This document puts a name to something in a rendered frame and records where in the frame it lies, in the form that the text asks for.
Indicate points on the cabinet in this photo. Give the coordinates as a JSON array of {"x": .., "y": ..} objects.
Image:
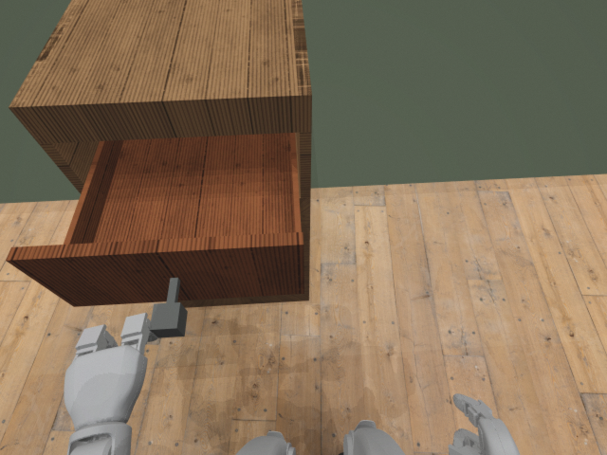
[{"x": 144, "y": 69}]

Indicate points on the handle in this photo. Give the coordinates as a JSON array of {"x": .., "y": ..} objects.
[{"x": 169, "y": 319}]

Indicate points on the drawer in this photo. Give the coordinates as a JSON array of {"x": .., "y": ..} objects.
[{"x": 221, "y": 213}]

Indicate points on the robot right hand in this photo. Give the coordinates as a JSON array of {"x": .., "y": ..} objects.
[{"x": 494, "y": 437}]

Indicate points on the robot left hand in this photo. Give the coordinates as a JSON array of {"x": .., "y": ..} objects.
[{"x": 103, "y": 382}]

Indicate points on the left robot forearm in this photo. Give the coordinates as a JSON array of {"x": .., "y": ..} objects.
[{"x": 106, "y": 438}]

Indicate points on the robot right shin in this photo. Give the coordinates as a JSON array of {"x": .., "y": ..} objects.
[{"x": 366, "y": 424}]

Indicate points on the robot right thigh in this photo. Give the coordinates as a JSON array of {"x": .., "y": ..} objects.
[{"x": 370, "y": 441}]

